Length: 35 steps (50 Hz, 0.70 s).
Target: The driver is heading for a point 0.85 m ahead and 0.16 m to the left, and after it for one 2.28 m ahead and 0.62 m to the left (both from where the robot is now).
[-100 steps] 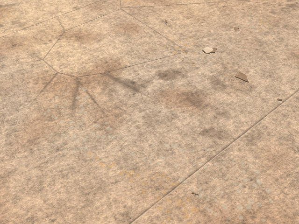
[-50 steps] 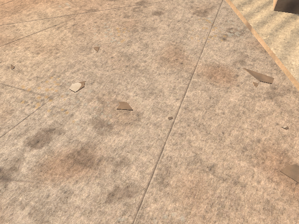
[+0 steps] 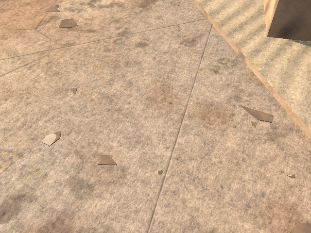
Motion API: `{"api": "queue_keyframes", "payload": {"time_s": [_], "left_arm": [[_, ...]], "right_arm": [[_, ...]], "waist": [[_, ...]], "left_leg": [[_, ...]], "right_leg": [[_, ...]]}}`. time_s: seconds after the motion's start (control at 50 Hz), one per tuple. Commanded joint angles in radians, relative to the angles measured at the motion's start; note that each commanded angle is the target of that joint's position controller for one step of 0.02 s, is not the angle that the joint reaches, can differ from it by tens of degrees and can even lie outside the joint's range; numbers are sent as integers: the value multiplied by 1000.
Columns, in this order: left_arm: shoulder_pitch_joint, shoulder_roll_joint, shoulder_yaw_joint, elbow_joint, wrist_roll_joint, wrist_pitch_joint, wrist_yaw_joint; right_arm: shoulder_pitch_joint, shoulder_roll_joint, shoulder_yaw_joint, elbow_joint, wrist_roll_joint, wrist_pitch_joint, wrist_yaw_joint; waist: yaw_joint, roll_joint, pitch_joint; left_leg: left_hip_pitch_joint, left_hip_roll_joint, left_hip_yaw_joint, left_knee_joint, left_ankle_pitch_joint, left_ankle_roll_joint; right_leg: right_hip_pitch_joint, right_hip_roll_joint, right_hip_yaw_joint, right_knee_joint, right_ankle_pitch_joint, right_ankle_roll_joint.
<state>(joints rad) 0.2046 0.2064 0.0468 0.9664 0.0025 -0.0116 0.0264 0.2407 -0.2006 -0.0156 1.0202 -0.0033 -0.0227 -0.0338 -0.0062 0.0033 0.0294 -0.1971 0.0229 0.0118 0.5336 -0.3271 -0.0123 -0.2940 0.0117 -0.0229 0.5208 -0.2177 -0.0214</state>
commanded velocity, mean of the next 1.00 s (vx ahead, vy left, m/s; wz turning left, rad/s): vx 0.21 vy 0.00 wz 0.00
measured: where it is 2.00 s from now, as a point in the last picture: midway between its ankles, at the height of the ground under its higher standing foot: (141, 170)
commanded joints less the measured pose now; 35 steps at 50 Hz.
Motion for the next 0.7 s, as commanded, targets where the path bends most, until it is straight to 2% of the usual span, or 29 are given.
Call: {"api": "queue_keyframes", "payload": {"time_s": [0.02,0.36,0.38,0.4,0.42,0.46,0.5,0.56,0.6,0.64,0.66,0.68,0.7], "left_arm": [[1,89,17,-21,-3,-5,6],[-32,82,14,72,-6,13,13],[-14,75,13,87,-7,15,14],[-2,88,19,95,-15,17,14],[2,99,24,97,-20,16,15],[-6,98,25,88,-26,-4,13],[15,94,27,89,-33,-34,4],[71,99,30,98,-39,-66,-12],[111,123,34,104,-40,-77,-19],[118,156,39,97,-38,-85,-21],[104,154,38,86,-39,-90,-22],[72,151,37,71,-42,-94,-23],[-4,145,35,40,-44,-99,-27]], "right_arm": [[44,-104,-20,-16,1,-3,-4],[81,-73,-15,41,-1,6,-12],[106,-66,-15,56,1,7,-12],[112,-76,-19,58,8,9,-15],[104,-88,-24,50,12,9,-17],[108,-84,-25,32,21,-8,-19],[122,-74,-24,27,26,-35,-13],[119,-56,-24,8,28,-66,3],[108,-35,-20,-11,29,-82,13],[126,-18,-16,-19,29,-94,22],[152,-20,-17,-10,26,-100,27],[193,-27,-22,7,24,-105,32],[285,-42,-31,44,25,-108,35]], "waist": [[-3,-8,-42],[3,0,1],[2,-2,-20],[6,3,-2],[9,6,36],[5,-13,112],[10,-16,124],[23,-36,96],[27,-91,79],[6,-138,60],[-9,-119,45],[-35,-91,26],[-85,-43,-1]], "left_leg": [[-73,26,-25,-101,176,27],[-62,10,-7,-129,140,18],[-53,-1,6,-130,31,23],[-75,-12,11,-118,-120,42],[-110,-9,1,-111,-259,63],[-171,14,-36,-105,-390,96],[-194,35,-64,-82,-363,114],[-226,25,-58,-18,-288,124],[-248,-2,-16,69,-199,125],[-235,-25,12,134,-100,136],[-209,-24,9,131,-47,138],[-151,-24,1,102,21,137],[-6,-14,-30,41,115,139]], "right_leg": [[127,-45,51,-49,221,-40],[131,-44,51,-74,168,-33],[138,-32,39,-76,41,-36],[113,-14,27,-67,-174,-46],[62,-13,33,-71,-360,-58],[-18,-45,86,-95,-512,-85],[-17,-74,132,-90,-489,-106],[35,-120,220,-109,-471,-148],[76,-187,343,-173,-477,-196],[88,-256,463,-196,-387,-243],[88,-257,452,-155,-265,-243],[67,-233,388,-87,-105,-224],[-35,-183,280,29,73,-186]]}}
Velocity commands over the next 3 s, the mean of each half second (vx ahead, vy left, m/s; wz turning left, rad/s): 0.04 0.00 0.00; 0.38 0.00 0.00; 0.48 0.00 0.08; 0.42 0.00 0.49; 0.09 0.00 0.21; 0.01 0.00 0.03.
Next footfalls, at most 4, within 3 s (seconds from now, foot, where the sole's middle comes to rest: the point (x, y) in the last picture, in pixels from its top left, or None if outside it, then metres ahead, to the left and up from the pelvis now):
1.08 right None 0.43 -0.09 -0.77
1.66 left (121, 188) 0.71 0.19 -0.77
2.12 right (142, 139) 0.99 0.10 -0.77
2.44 left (103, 169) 0.81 0.28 -0.77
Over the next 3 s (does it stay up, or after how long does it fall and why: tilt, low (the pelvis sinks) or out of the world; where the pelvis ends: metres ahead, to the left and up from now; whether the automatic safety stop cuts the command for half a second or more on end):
stays up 0.87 0.18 0.00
